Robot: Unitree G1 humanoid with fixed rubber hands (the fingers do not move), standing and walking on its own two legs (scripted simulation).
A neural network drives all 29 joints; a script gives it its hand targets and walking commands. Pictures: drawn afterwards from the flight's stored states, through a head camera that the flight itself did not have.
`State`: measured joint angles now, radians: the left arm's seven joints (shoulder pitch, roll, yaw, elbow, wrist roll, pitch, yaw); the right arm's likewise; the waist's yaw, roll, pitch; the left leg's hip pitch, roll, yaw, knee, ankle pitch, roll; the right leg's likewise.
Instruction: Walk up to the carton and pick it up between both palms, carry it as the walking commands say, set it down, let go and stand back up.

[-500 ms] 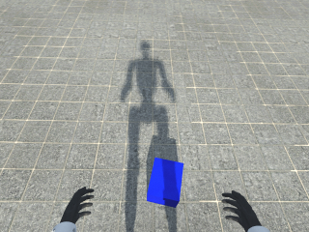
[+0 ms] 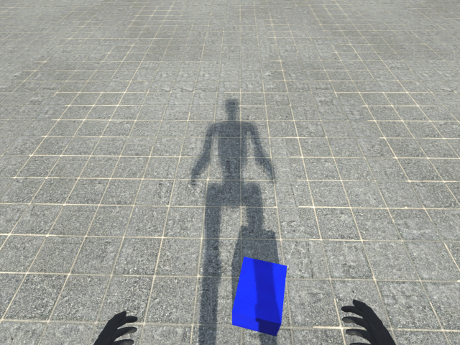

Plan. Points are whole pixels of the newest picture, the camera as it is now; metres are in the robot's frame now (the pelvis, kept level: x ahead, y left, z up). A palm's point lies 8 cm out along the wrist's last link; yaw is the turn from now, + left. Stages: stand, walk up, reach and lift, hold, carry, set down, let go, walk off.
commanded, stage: stand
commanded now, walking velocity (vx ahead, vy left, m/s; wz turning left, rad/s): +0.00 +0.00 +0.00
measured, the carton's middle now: (259, 295) +0.46 -0.10 -0.69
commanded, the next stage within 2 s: none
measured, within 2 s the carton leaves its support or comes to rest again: neither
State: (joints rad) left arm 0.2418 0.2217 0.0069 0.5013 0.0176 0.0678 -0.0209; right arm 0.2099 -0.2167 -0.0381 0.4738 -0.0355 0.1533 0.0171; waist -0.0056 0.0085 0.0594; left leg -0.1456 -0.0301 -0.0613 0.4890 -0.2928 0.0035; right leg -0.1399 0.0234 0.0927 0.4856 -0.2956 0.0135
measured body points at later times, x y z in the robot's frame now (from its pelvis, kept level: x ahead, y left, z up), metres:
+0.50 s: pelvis +0.02 -0.02 +0.00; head +0.03 -0.03 +0.45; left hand +0.14 +0.28 -0.10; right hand +0.17 -0.30 -0.11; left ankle -0.02 +0.12 -0.74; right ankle -0.02 -0.13 -0.74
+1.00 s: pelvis +0.01 -0.01 +0.01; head +0.01 -0.02 +0.46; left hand +0.11 +0.29 -0.10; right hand +0.14 -0.31 -0.11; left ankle -0.02 +0.12 -0.74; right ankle -0.02 -0.13 -0.74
